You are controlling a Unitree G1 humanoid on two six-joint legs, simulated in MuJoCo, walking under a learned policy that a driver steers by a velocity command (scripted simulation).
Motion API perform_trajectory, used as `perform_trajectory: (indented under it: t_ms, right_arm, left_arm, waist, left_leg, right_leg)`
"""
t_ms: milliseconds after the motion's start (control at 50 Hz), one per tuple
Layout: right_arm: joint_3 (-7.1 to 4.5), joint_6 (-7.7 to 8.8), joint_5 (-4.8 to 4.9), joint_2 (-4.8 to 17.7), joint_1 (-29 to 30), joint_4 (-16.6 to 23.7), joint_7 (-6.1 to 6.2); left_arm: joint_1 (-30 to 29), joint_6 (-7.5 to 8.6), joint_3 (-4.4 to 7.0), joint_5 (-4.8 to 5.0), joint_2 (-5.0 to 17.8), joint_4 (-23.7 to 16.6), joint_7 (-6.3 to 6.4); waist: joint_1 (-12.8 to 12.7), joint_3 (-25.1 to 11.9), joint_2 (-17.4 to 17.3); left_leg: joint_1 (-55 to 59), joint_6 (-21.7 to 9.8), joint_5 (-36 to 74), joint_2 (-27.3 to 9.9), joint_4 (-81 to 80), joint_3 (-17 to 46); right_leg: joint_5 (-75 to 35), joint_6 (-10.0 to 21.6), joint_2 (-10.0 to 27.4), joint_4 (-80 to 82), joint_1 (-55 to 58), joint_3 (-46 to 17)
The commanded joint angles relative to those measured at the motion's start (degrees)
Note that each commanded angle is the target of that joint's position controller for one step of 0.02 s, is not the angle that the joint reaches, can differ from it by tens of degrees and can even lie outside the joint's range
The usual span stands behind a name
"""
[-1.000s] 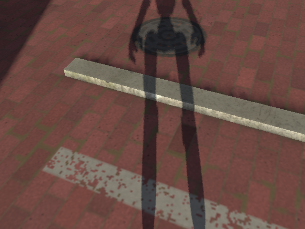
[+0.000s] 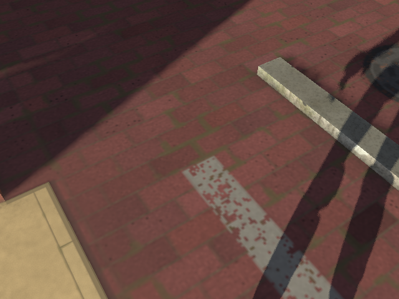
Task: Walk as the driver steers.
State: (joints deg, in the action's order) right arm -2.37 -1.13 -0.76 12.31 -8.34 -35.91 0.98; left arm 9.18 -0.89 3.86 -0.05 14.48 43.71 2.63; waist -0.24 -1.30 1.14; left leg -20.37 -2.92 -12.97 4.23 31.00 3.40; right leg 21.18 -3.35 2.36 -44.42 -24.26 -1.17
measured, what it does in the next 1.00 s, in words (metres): walks ahead: right foot, then right foot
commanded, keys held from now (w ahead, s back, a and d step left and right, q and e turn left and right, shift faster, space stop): no key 0.14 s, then w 0.86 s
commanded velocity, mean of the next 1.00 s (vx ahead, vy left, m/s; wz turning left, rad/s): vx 0.31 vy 0.00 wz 0.04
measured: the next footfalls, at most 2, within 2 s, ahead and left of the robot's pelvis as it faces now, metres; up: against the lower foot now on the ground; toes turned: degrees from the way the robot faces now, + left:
right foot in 0.04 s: +0.04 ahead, -0.14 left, +0.00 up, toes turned +0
right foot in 0.82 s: +0.38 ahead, -0.16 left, +0.00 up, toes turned -1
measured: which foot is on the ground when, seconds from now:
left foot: down 0.00-0.84, up 0.86-1.00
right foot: up 0.00-0.02, down 0.04-0.36, up 0.38-0.80, down 0.82-1.00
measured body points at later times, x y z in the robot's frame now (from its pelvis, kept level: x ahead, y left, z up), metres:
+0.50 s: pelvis +0.06 +0.00 +0.00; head +0.07 +0.02 +0.45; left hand +0.19 +0.26 -0.12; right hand +0.08 -0.27 -0.11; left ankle +0.02 +0.09 -0.73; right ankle +0.04 -0.14 -0.66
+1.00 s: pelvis +0.30 -0.08 +0.01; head +0.33 -0.09 +0.46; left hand +0.41 +0.19 -0.10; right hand +0.41 -0.36 -0.11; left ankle +0.28 +0.08 -0.64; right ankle +0.34 -0.16 -0.73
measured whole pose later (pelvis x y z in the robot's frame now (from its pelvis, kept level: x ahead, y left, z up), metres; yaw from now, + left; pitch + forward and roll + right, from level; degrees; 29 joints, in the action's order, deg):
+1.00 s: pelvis +0.30 -0.08 +0.01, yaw +0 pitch +2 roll +0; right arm -4.0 4.1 1.0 16.4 -15.8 -42.4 1.0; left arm 13.4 5.1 3.0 -0.5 14.5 46.6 -2.0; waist -0.8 1.1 -2.1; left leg -32.1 -1.1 -15.3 -5.3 68.0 2.2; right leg 8.9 4.5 -3.2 -23.5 -16.7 3.2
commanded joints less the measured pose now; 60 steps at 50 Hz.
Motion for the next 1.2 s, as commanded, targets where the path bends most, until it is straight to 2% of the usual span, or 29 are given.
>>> perform_trajectory:
  t_ms: [20,40,60,80,100,120,160,200,280,340,360,380,400,420,480,540,620,740,780,800,820,840,860,880,920,960,1020,1080,1200]
  right_arm:
    - [-1.48,0.34,0.70,6.44,0.20,2.42,0.04]
    - [-1.18,0.74,0.67,5.39,-2.10,1.53,0.05]
    - [-1.09,1.35,-0.15,4.73,-4.07,1.27,-0.10]
    - [-1.40,1.75,-0.04,4.31,-5.14,1.94,-0.39]
    - [-1.62,1.69,-0.66,6.01,-1.61,1.84,-0.36]
    - [-2.02,1.41,-0.42,6.35,0.94,2.49,-0.30]
    - [-1.89,0.56,-0.39,4.92,0.30,1.92,-0.12]
    - [-2.24,0.71,0.44,4.96,-1.85,1.02,-0.34]
    - [-2.60,3.33,1.64,3.88,-2.94,-0.08,-1.11]
    - [-2.89,4.61,1.86,2.81,-10.08,-3.21,-1.52]
    - [-3.59,4.90,1.38,4.55,-14.19,-4.70,-1.40]
    - [-4.69,5.36,0.87,9.07,-18.84,-5.46,-1.13]
    - [-5.29,6.09,0.71,12.31,-23.09,-5.29,-1.94]
    - [-4.33,6.81,0.14,10.19,-21.51,-5.10,-1.70]
    - [-3.25,6.89,0.81,8.01,-15.12,-3.30,-1.27]
    - [-2.46,6.23,0.74,5.93,-16.85,-4.26,-1.02]
    - [-2.91,5.62,1.17,8.46,-19.80,-5.88,-0.22]
    - [-3.56,4.91,2.22,10.67,-20.04,-7.67,-0.29]
    - [-3.97,4.50,2.03,11.92,-17.95,-7.54,-0.11]
    - [-3.81,4.27,1.88,11.52,-17.34,-7.36,0.03]
    - [-3.09,4.22,1.16,10.14,-16.48,-6.17,0.26]
    - [-0.97,5.16,1.12,2.58,-23.20,-4.49,-0.05]
    - [-1.48,6.48,2.10,5.72,-22.31,-5.67,-0.13]
    - [-2.65,7.07,3.67,9.52,-16.34,-4.40,-0.36]
    - [-2.57,7.29,2.12,9.35,-9.66,-3.03,0.06]
    - [-2.71,5.93,1.55,7.92,-11.95,-3.90,0.19]
    - [-2.43,4.81,1.11,6.90,-10.21,-3.54,0.32]
    - [-1.94,5.44,0.27,6.37,-2.51,-1.10,0.37]
    - [-1.03,6.91,1.25,5.36,9.96,1.91,-1.35]
  left_arm:
    - [1.16,1.31,0.35,-0.12,3.12,-2.86,-0.98]
    - [2.49,1.56,0.27,-1.17,4.04,-2.39,-1.25]
    - [3.65,1.67,0.82,-2.05,7.59,-2.62,-1.27]
    - [0.74,1.75,1.22,-1.29,8.27,-1.84,-1.49]
    - [-2.07,2.10,0.08,-1.12,3.97,-3.26,-1.77]
    - [-2.71,2.33,-0.25,-1.35,2.95,-3.31,-1.65]
    - [-0.60,2.80,-0.14,-1.09,3.62,-2.64,-1.30]
    - [2.88,2.46,0.51,-0.39,5.64,-1.70,-0.61]
    - [4.40,2.70,1.55,0.73,9.09,-1.47,-0.29]
    - [-0.79,2.91,0.66,1.86,6.84,-2.35,-1.39]
    - [-1.85,3.27,0.07,1.76,4.64,-2.77,-1.63]
    - [-2.60,4.26,-0.83,2.08,1.18,-4.27,-1.84]
    - [-6.06,5.57,-0.33,2.41,3.74,-6.73,-1.74]
    - [-6.50,6.36,0.45,3.11,5.60,-6.83,-2.09]
    - [-3.23,6.94,0.31,1.50,4.31,-4.03,-3.11]
    - [-5.00,6.37,-0.09,0.87,2.94,-3.71,-4.07]
    - [-12.02,6.31,-1.45,1.03,0.58,-5.66,-4.54]
    - [-16.10,6.89,-0.83,1.82,3.99,-8.04,-6.00]
    - [-10.39,7.00,0.38,1.36,6.49,-6.88,-5.72]
    - [-2.07,6.81,1.60,1.05,8.56,-4.34,-5.16]
    - [9.04,6.63,2.60,0.65,11.58,-1.87,-4.50]
    - [14.95,6.46,3.72,-0.52,17.63,-0.71,-4.36]
    - [15.37,6.32,2.54,0.26,12.98,-0.42,-4.54]
    - [10.21,6.13,1.65,0.55,10.26,-0.83,-4.30]
    - [3.02,6.05,0.56,-0.17,7.05,-1.72,-4.30]
    - [0.51,6.89,0.23,-0.96,5.30,-1.61,-4.56]
    - [1.92,7.82,0.56,-0.23,6.55,-0.02,-4.34]
    - [5.31,7.31,0.85,0.41,8.04,1.16,-3.50]
    - [12.79,5.81,1.24,1.65,9.99,3.12,-2.71]
  waist:
    - [-1.18,-2.85,-8.45]
    - [-0.96,-3.62,-6.29]
    - [1.06,-4.38,0.07]
    - [4.09,-3.74,10.42]
    - [2.24,-2.80,8.97]
    - [1.49,-1.75,7.78]
    - [0.38,-1.28,5.15]
    - [-0.37,1.88,5.18]
    - [-0.52,6.91,9.04]
    - [3.90,7.48,7.03]
    - [5.10,6.43,2.76]
    - [5.05,4.85,-10.33]
    - [7.46,5.00,-18.40]
    - [5.63,6.29,-13.29]
    - [2.02,4.28,-4.44]
    - [2.59,3.69,-5.35]
    - [4.82,4.74,-6.11]
    - [4.22,7.16,-7.76]
    - [0.23,3.12,-8.61]
    - [-3.73,-2.23,-7.87]
    - [-8.29,-10.24,-4.79]
    - [-5.46,-19.27,12.89]
    - [-6.76,-22.66,14.27]
    - [-6.10,-11.90,9.89]
    - [-2.39,-2.96,1.74]
    - [1.08,-1.62,4.30]
    - [1.94,0.60,2.76]
    - [0.14,2.43,0.66]
    - [-4.58,3.87,1.02]
  left_leg:
    - [2.96,-8.35,6.31,-13.02,-7.58,14.30]
    - [0.74,-5.58,4.17,-11.14,-6.50,13.38]
    - [-2.57,-2.56,-0.76,-7.30,-1.90,9.73]
    - [-0.42,0.40,-3.97,-3.08,-2.06,2.68]
    - [3.74,1.89,-2.09,-3.51,-1.31,2.60]
    - [4.28,1.76,-0.71,-3.38,-0.97,2.56]
    - [4.50,0.84,-4.01,-3.01,-1.12,2.68]
    - [0.06,0.02,-16.81,-1.00,1.46,0.00]
    - [-3.99,-0.17,-10.94,-2.45,12.26,-5.17]
    - [9.46,-2.55,-10.84,-2.12,1.98,-6.29]
    - [14.20,-3.43,-11.18,-4.91,-2.19,-0.82]
    - [19.74,-8.30,-24.69,-13.86,-11.82,18.27]
    - [22.88,-16.01,-28.69,-24.00,-22.12,40.26]
    - [23.37,-17.27,-27.13,-26.47,-21.77,42.47]
    - [21.81,-11.03,-15.06,-20.38,-20.57,25.09]
    - [18.77,-8.97,-0.27,-15.90,-22.31,13.11]
    - [16.03,-8.12,7.34,-14.16,-22.73,5.61]
    - [19.20,-6.98,10.78,-18.23,-20.15,5.16]
    - [20.99,-5.27,28.05,-17.61,-12.77,3.28]
    - [19.13,-3.83,36.65,-15.12,-3.00,0.73]
    - [8.39,-1.70,28.85,-12.69,12.27,-1.18]
    - [-14.75,3.16,-5.03,-2.62,36.53,-2.65]
    - [-21.83,3.15,-17.77,-1.60,45.93,5.30]
    - [-27.42,2.44,-13.97,-5.23,48.81,4.02]
    - [-23.15,1.55,-4.76,-10.27,42.98,1.19]
    - [-16.45,1.32,-0.77,-12.60,38.76,1.78]
    - [-17.89,2.50,3.36,-13.18,33.93,0.98]
    - [-20.79,3.82,11.52,-12.87,22.12,0.55]
    - [-16.76,4.69,18.85,-8.39,3.04,-0.67]
  right_leg:
    - [-8.15,1.82,-0.92,17.39,9.28,1.49]
    - [-14.77,2.93,0.87,19.83,14.68,-0.99]
    - [-26.24,5.02,6.28,18.48,18.78,-5.71]
    - [-18.12,8.63,7.73,18.83,12.22,-7.54]
    - [-9.79,8.93,6.55,21.24,7.52,-7.74]
    - [-5.67,7.37,5.05,21.28,6.37,-6.22]
    - [2.14,5.99,3.12,21.35,6.09,-4.22]
    - [16.64,8.00,3.50,22.92,5.28,-6.14]
    - [27.82,15.09,14.22,30.82,3.62,-20.61]
    - [20.82,12.57,9.56,26.28,-4.34,-12.78]
    - [15.38,10.43,6.03,17.87,-7.20,-8.28]
    - [7.18,6.19,-1.70,0.02,-15.86,1.74]
    - [11.00,5.95,-4.28,-13.48,-24.62,0.21]
    - [10.20,7.04,-1.22,-22.08,-29.83,-4.11]
    - [-4.79,8.14,3.59,-21.60,-28.87,-4.20]
    - [-13.42,5.44,3.59,-13.31,-23.81,-0.64]
    - [-20.78,3.01,1.20,2.97,-16.86,2.28]
    - [-18.71,5.63,-0.20,12.99,-10.80,2.32]
    - [-16.42,7.98,-2.63,14.84,-1.79,4.19]
    - [-16.45,9.63,-4.20,15.28,9.39,5.37]
    - [-16.31,12.44,2.24,12.82,27.33,-1.55]
    - [-4.58,21.57,18.26,18.12,48.45,-30.39]
    - [6.05,23.04,19.97,28.59,48.75,-45.42]
    - [7.24,20.02,18.37,29.17,41.04,-36.34]
    - [-3.26,17.38,13.48,30.73,23.08,-22.46]
    - [-8.44,16.58,9.89,33.80,14.22,-16.11]
    - [-14.60,17.84,9.16,36.66,10.75,-11.16]
    - [-20.63,17.44,7.96,36.92,12.11,-9.23]
    - [-20.36,15.84,7.63,33.62,16.89,-9.16]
